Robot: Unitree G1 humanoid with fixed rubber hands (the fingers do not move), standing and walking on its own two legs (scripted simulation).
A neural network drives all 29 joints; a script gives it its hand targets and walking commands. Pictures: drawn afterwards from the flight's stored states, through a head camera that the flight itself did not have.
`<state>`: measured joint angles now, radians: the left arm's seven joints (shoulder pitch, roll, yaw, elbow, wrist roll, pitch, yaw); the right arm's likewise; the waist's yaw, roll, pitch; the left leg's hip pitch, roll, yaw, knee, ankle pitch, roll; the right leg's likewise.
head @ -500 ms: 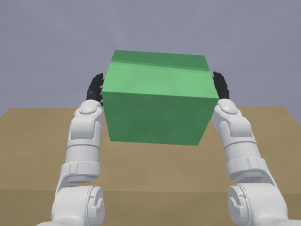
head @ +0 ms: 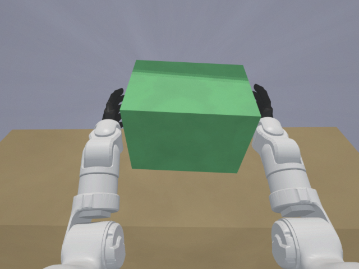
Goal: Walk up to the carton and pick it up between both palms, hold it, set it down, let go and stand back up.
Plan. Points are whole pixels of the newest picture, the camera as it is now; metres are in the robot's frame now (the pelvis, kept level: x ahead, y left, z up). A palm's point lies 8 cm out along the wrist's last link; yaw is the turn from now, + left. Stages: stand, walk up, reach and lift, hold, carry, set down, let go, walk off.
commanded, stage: hold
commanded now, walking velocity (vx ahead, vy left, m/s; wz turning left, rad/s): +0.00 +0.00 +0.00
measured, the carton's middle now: (187, 117) +0.38 +0.01 +0.19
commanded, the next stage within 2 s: set down in 0.12 s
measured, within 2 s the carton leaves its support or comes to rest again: neither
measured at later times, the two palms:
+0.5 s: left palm (114, 126) +0.38 +0.18 +0.17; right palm (254, 122) +0.40 -0.15 +0.17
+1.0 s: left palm (117, 139) +0.39 +0.18 +0.13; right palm (249, 132) +0.40 -0.15 +0.13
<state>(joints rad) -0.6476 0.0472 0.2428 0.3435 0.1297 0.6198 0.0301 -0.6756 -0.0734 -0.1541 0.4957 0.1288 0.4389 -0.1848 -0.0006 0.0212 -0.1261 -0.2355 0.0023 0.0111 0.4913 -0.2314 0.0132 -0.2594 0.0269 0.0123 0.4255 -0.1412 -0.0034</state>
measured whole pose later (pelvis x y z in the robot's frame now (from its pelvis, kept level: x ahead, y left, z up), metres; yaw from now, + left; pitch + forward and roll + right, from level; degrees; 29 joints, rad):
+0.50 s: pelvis +0.01 -0.01 +0.00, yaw +0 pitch -2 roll +0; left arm -0.62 0.05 0.29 0.46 0.21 0.39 0.00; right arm -0.70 -0.04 -0.16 0.73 0.07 0.15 -0.15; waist 0.00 0.00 -0.09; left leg -0.19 0.00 0.01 0.45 -0.23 0.01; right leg -0.23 0.03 0.01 0.43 -0.16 -0.01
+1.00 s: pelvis +0.03 +0.00 +0.00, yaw +0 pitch -1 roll +0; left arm -0.50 0.00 0.29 0.41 0.18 0.31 0.02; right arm -0.60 -0.03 -0.13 0.69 0.07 0.07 -0.14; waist 0.00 0.00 -0.06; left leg -0.19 0.00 0.01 0.45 -0.25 0.00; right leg -0.22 0.03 0.01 0.42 -0.18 -0.01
